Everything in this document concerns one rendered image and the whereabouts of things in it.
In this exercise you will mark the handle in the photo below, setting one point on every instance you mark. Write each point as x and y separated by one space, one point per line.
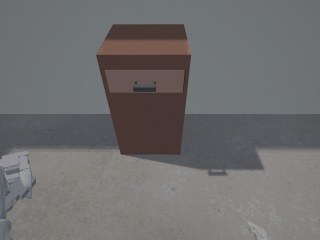
144 87

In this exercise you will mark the drawer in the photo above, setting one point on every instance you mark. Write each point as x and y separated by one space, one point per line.
167 81

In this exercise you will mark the robot left hand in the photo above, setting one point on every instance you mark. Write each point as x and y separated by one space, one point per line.
16 171

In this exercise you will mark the robot right hand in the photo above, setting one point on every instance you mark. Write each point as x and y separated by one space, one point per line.
258 232

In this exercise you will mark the robot left forearm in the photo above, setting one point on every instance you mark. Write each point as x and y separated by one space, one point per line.
5 227

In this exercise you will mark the cabinet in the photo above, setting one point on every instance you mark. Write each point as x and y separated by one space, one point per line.
146 123

